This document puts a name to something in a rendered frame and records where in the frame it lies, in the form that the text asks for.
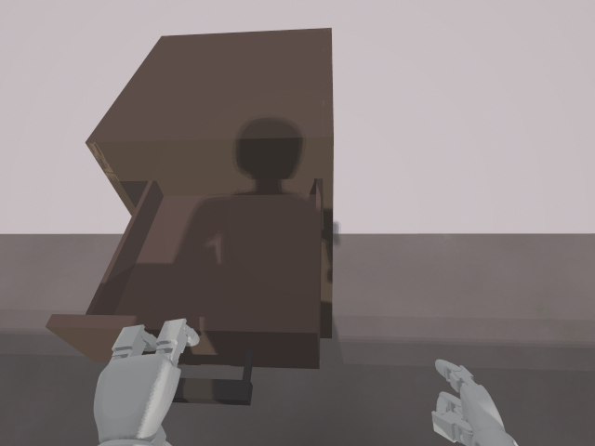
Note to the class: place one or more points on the robot left hand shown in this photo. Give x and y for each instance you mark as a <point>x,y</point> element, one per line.
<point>134,391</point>

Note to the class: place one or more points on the cabinet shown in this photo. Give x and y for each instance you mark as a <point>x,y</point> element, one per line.
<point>224,106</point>

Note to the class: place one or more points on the robot right hand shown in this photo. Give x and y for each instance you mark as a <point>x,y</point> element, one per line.
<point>459,419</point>

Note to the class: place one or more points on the drawer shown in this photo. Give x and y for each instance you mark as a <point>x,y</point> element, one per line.
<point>239,259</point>

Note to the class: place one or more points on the handle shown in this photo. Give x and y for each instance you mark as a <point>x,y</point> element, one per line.
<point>218,391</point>

